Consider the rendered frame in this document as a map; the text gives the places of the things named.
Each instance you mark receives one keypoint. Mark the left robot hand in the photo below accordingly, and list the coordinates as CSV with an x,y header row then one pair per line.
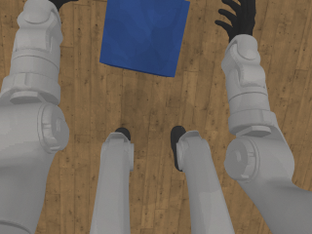
x,y
59,3

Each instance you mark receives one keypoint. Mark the robot right upper arm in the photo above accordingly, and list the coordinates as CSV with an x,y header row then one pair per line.
x,y
264,168

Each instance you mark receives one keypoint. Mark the left robot foot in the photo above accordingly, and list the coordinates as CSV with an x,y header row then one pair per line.
x,y
125,132

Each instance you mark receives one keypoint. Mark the robot left upper arm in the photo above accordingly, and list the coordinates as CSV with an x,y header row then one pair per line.
x,y
30,136

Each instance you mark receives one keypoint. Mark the right robot hand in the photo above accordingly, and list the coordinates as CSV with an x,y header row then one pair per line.
x,y
243,22

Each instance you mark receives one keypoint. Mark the robot left forearm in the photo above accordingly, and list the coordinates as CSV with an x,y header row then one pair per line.
x,y
35,61

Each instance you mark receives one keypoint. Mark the robot right forearm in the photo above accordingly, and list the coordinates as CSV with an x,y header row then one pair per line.
x,y
247,95

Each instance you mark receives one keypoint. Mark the left robot shin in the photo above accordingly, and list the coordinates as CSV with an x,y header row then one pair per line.
x,y
105,145

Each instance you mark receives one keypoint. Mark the carton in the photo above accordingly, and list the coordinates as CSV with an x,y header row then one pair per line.
x,y
144,35

